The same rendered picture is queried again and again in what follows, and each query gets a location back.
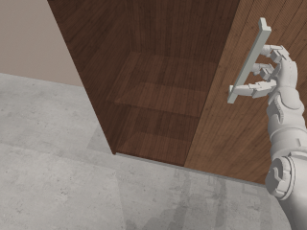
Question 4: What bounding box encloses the wardrobe door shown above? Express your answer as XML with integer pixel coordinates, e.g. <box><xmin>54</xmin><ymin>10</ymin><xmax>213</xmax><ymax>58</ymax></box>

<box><xmin>183</xmin><ymin>0</ymin><xmax>307</xmax><ymax>185</ymax></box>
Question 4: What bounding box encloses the handle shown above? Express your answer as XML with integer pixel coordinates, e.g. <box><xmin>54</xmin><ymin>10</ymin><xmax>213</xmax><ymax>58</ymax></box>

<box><xmin>227</xmin><ymin>17</ymin><xmax>272</xmax><ymax>104</ymax></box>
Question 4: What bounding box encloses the robot right forearm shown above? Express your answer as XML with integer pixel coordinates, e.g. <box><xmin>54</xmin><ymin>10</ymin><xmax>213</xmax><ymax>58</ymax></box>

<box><xmin>266</xmin><ymin>87</ymin><xmax>307</xmax><ymax>161</ymax></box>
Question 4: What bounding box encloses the right robot upper arm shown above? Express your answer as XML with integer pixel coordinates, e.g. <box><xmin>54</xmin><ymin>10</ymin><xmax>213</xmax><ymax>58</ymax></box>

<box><xmin>265</xmin><ymin>155</ymin><xmax>307</xmax><ymax>230</ymax></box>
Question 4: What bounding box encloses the right robot hand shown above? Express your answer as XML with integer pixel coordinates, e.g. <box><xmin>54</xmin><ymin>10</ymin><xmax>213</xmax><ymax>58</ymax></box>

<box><xmin>232</xmin><ymin>44</ymin><xmax>297</xmax><ymax>99</ymax></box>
